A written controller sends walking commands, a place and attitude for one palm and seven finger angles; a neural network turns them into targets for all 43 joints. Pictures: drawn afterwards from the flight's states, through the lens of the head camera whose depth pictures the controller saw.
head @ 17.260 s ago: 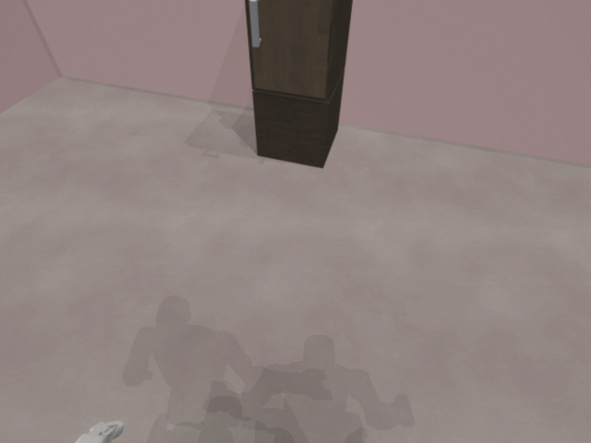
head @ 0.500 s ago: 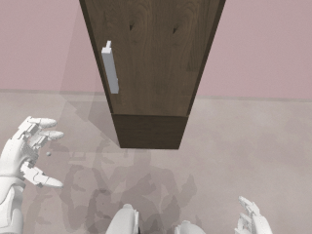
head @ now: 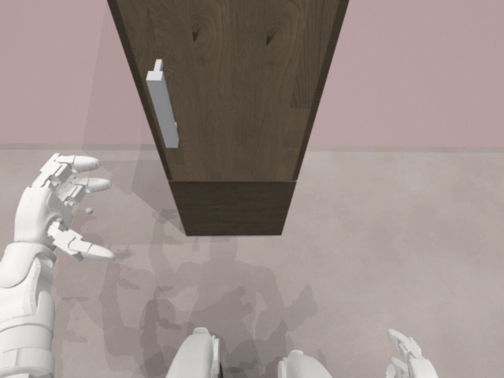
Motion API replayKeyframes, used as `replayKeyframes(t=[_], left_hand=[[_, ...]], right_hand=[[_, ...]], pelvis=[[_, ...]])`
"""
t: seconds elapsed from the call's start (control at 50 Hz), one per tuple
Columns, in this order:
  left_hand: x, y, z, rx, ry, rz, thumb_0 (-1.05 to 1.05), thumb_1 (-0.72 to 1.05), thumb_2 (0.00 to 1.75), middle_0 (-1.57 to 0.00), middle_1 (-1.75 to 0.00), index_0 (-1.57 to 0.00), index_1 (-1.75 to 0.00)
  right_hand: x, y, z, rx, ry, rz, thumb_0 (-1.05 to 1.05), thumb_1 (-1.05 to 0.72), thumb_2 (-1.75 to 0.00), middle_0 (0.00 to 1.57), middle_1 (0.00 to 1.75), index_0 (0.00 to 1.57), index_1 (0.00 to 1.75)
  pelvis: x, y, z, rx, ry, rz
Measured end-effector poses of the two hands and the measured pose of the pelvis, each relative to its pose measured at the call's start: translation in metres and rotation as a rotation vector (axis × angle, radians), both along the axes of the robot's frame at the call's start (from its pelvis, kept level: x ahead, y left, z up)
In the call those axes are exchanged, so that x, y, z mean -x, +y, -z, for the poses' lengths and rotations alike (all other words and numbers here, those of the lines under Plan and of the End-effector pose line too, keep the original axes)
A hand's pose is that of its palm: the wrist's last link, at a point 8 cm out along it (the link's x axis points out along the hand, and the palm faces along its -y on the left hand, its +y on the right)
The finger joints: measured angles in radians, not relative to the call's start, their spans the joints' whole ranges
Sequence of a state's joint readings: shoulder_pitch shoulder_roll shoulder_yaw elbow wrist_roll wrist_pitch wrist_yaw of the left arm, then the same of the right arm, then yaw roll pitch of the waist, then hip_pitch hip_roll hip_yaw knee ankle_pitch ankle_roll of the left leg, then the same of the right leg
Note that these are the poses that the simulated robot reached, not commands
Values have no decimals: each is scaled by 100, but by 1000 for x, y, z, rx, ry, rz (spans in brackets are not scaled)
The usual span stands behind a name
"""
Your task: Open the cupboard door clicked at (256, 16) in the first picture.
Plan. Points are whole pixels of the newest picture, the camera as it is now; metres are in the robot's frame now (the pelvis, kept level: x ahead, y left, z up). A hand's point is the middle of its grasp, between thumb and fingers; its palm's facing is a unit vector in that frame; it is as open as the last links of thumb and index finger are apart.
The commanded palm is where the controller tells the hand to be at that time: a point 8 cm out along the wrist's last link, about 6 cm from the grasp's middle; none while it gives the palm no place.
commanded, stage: move the hooked fingers beside the handle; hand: left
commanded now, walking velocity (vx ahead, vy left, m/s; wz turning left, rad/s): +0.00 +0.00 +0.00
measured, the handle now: (166, 106) +0.59 +0.19 +0.04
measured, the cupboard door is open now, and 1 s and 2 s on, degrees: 0 0 0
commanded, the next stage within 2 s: none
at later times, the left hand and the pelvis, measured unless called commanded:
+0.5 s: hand (107, 168) +0.43 +0.26 +0.05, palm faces +0.07 -1.00 -0.03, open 14.0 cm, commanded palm +0.41 +0.30 +0.05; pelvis +0.00 +0.01 -0.01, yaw -1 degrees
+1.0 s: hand (124, 135) +0.50 +0.25 +0.05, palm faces +0.06 -1.00 -0.03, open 14.0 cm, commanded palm +0.49 +0.29 +0.04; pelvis +0.00 +0.01 -0.02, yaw -2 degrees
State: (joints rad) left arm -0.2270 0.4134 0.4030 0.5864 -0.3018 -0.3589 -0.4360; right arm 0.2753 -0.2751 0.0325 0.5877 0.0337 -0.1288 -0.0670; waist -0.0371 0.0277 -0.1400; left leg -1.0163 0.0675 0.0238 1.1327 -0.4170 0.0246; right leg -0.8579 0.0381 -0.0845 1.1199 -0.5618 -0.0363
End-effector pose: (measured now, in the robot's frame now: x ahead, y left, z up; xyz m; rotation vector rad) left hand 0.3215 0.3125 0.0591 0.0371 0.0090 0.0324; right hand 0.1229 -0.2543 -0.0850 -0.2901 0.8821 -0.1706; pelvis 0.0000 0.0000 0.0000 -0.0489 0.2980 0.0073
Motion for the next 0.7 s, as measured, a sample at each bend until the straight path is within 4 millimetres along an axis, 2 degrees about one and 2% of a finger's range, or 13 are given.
replayKeyframes(t=[0.12, 0.22, 0.34, 0.56, 0.7], left_hand=[[-15, 8, 5, 5, 11, -37, -1, -50, 30, -30, -120, -30, -120], [-28, 0, 3, -7, -15, -7, -1, -50, 30, -30, -120, -30, -120], [-54, -9, 8, 15, 3, -2, -1, -50, 29, -30, -120, -30, -120], [-90, 0, 5, 2, -10, -39, -1, -50, 30, -30, -120, -30, -120], [-111, -4, 11, 15, 11, -12, -1, -50, 30, -30, -120, -30, -120]], right_hand=[[17, -3, 4, 8, 63, 24, 1, -90, -90, 21, 30, 20, 30], [30, -4, 10, 16, 114, 37, 1, -90, -90, 21, 30, 20, 30], [42, -4, 14, 21, 158, 59, 1, -90, -90, 21, 30, 20, 30], [69, -6, 22, 25, 258, 98, 1, -90, -90, 21, 30, 20, 30], [87, -8, 27, 37, 334, 125, 1, -90, -90, 21, 30, 20, 30]], pelvis=[[0, 1, 1, 2, 10, 3], [1, 4, 3, 7, 17, -1], [3, 5, 5, 6, 31, 3], [4, 6, 12, 12, 61, 14], [3, 7, 16, 19, 87, 15]])
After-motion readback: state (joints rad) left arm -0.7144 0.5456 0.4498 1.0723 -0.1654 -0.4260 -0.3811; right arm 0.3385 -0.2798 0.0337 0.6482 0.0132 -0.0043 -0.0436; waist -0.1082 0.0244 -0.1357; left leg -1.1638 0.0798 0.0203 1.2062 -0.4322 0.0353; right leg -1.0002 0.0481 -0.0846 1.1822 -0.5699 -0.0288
